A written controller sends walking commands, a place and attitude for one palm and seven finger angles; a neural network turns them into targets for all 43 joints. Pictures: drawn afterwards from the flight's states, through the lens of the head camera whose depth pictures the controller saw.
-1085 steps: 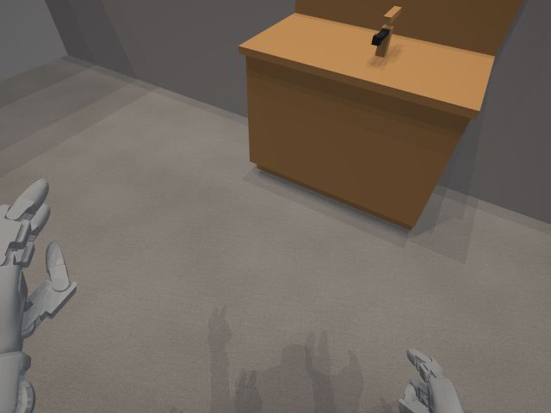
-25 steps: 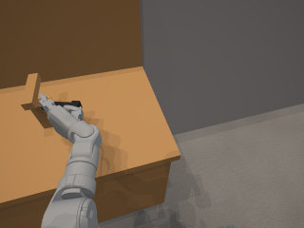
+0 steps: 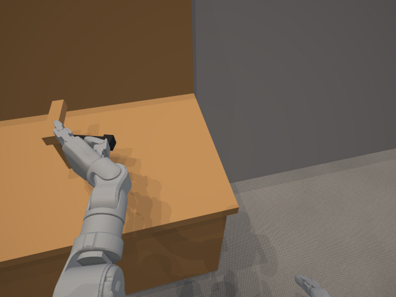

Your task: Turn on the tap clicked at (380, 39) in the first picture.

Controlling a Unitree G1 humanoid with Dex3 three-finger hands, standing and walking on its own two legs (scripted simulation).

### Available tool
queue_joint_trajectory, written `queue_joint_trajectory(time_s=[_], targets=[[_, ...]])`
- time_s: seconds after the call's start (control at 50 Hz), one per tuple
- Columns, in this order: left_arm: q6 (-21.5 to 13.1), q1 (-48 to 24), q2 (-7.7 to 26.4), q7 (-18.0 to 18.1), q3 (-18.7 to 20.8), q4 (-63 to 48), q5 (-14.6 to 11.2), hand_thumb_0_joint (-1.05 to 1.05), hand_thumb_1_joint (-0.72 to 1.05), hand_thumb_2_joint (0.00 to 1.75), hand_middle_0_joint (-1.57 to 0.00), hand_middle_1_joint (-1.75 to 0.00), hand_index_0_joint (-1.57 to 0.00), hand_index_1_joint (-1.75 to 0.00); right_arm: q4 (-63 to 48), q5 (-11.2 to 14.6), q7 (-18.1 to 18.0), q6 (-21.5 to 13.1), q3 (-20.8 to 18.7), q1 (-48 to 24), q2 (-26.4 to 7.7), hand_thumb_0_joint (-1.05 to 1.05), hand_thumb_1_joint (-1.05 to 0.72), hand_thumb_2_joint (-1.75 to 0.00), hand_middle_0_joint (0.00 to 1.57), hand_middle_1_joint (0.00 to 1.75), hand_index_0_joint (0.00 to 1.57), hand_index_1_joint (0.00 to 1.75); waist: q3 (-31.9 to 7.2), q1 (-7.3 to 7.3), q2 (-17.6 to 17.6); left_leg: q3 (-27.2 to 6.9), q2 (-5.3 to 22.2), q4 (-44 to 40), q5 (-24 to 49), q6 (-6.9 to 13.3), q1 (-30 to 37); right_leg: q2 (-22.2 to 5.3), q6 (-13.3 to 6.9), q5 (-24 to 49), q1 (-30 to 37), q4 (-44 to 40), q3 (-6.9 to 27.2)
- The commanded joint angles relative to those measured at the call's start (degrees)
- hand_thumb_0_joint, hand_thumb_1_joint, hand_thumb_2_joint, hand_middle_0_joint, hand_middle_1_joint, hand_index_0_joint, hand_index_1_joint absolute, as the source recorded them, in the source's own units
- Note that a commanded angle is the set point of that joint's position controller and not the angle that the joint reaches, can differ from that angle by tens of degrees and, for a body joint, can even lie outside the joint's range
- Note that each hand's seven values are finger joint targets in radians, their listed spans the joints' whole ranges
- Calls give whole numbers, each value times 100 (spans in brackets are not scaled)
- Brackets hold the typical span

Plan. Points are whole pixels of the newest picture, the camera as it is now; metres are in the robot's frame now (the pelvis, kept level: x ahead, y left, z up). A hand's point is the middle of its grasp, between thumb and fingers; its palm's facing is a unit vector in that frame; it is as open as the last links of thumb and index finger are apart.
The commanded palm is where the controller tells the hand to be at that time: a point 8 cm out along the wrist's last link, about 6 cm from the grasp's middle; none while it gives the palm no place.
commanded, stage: lift the hand up off the lever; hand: left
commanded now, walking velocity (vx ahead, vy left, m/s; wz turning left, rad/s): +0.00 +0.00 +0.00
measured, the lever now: (108, 142) +0.46 +0.25 +0.05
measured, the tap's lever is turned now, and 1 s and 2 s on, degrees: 71 71 71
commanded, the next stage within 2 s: draw the hand back beside the body in 0.50 s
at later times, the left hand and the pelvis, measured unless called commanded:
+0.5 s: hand (103, 143) +0.38 +0.21 +0.13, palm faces +0.79 -0.61 -0.08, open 7.8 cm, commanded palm +0.33 +0.23 +0.13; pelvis -0.01 +0.01 +0.00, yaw +0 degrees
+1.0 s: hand (85, 175) +0.30 +0.22 +0.12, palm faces +0.31 -0.91 -0.27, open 7.7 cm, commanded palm +0.27 +0.25 +0.15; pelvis -0.01 +0.01 +0.02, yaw -3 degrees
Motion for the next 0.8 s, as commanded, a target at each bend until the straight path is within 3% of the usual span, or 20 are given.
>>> queue_joint_trajectory(time_s=[0.0,0.08,0.12,0.16,0.18,0.2,0.28,0.34,0.38,0.4,0.48,0.56,0.58,0.6,0.62,0.66,0.68,0.7,0.72,0.78], targets=[[-266,-2419,783,43,-186,-1401,178,0,90,90,-15,-15,-15,-15,-687,18,-38,-206,-158,-476,-663,0,-90,-90,20,30,20,30,-1503,-41,-280,245,-64,-304,1685,199,881,-288,228,2253,594,-602,235],[-194,-2117,925,50,-64,-1601,223,0,90,90,-15,-15,-15,-15,-672,5,-33,-190,-199,-496,-676,0,-90,-90,20,30,20,30,-1620,49,-233,236,-42,-298,1949,170,1013,-259,198,2446,722,-579,208],[-158,-2132,666,16,-300,-1812,186,0,90,90,-15,-15,-15,-15,-738,27,-11,-203,-180,-552,-631,0,-90,-90,20,30,20,30,-1626,46,-237,251,-25,-311,2057,163,1092,-277,196,2558,764,-569,203],[-67,-1906,704,8,-240,-1865,139,0,90,90,-15,-15,-15,-15,-767,36,-12,-198,-176,-585,-639,0,-90,-90,20,30,20,30,-1636,89,-348,261,-31,-338,2076,166,1069,-289,216,2668,870,-587,199],[-7,-1784,903,-6,-76,-1808,140,0,90,90,-15,-15,-15,-15,-718,37,-37,-166,-197,-596,-683,0,-90,-90,20,30,20,30,-1526,118,-327,244,-23,-388,2050,157,1074,-263,192,2528,869,-639,193],[3,-1976,639,-28,-336,-2006,115,0,90,90,-15,-15,-15,-15,-765,60,-23,-178,-157,-650,-638,0,-90,-90,20,30,20,30,-1464,78,-304,250,-16,-415,2103,153,1128,-286,191,2563,847,-642,181],[120,-1983,738,-37,-279,-2007,98,0,90,90,-15,-15,-15,-15,-682,60,-58,-211,-154,-737,-654,0,-90,-90,20,30,20,30,-1257,86,-302,217,-22,-507,1870,153,1143,-248,183,2183,747,-771,177],[116,-2342,458,-16,-581,-2016,135,0,90,90,-15,-15,-15,-15,-650,65,-52,-285,-121,-819,-615,0,-90,-90,20,30,20,30,-1219,6,-236,219,-14,-523,1707,149,1199,-260,177,1909,578,-806,182],[116,-2219,595,22,-437,-1958,154,0,90,90,-15,-15,-15,-15,-601,48,-60,-297,-148,-786,-638,0,-90,-90,20,30,20,30,-1274,68,-233,172,-10,-559,1720,111,1239,-215,153,1788,585,-797,161],[109,-2212,439,25,-544,-1973,131,0,90,90,-15,-15,-15,-15,-651,62,-49,-316,-131,-836,-601,0,-90,-90,20,30,20,30,-1325,65,-212,210,-25,-545,1674,128,1234,-239,173,1766,567,-795,174],[163,-2277,700,72,-291,-1671,152,0,90,90,-15,-15,-15,-15,-569,47,-75,-275,-129,-797,-630,0,-90,-90,20,30,20,30,-1285,95,-275,193,-42,-574,1541,122,1105,-240,169,1673,600,-826,195],[118,-2285,687,107,-261,-1706,171,0,90,90,-15,-15,-15,-15,-656,38,-63,-258,-123,-809,-589,0,-90,-90,20,30,20,30,-1463,112,-367,254,-33,-489,1686,153,1049,-280,195,2008,735,-752,229],[125,-2212,907,106,-74,-1626,190,0,90,90,-15,-15,-15,-15,-607,27,-71,-225,-138,-772,-629,0,-90,-90,20,30,20,30,-1394,143,-280,221,-36,-528,1632,138,1028,-252,180,1852,694,-780,221],[66,-1867,698,-798,-1209,-2036,470,0,90,90,-15,-15,-15,-15,-721,84,-147,-99,-138,-566,-748,0,-90,-90,20,30,20,30,-1405,-144,-487,338,-21,-533,1819,212,1259,-265,156,2443,723,-572,413],[-20,-1857,1133,-1187,-761,-2349,312,0,90,90,-15,-16,-15,-16,-903,163,-232,-68,-173,-516,-734,0,-90,-90,20,30,20,30,-1619,-24,-412,359,-13,-551,1971,270,1380,-252,139,2728,918,-605,436],[-152,-1359,1384,-1899,-732,-2841,63,0,90,90,-15,-16,-15,-16,-1091,249,-355,-14,-118,-521,-695,0,-90,-90,20,30,20,30,-1699,70,-224,369,-19,-611,2133,287,1573,-231,168,3083,1190,-620,506],[-196,-795,1665,-2262,-509,-2882,-126,0,90,90,-16,-16,-16,-16,-1126,277,-405,38,-106,-490,-740,0,-90,-90,20,30,20,30,-1577,146,-222,353,-6,-681,2089,280,1556,-206,168,3076,1292,-680,530],[-274,-538,1574,-2664,-652,-3005,-339,0,90,90,-16,-17,-16,-17,-1250,344,-431,43,-34,-546,-693,0,-90,-90,20,30,20,30,-1363,146,-277,385,-11,-753,2012,293,1522,-216,196,3147,1310,-728,551],[-316,-228,1723,-2913,-410,-3068,-580,0,90,90,-16,-17,-16,-17,-1314,385,-465,31,-23,-554,-687,0,-90,-90,20,30,20,30,-1333,223,-406,390,2,-813,1943,287,1503,-196,214,3166,1438,-788,545],[-135,636,2022,-2931,231,-3330,-977,0,90,90,-16,-18,-16,-18,-1452,465,-518,-50,49,-807,-649,0,-90,-90,20,30,20,30,-924,507,-325,423,-21,-1002,1624,261,1340,-191,257,2828,1566,-1020,537]])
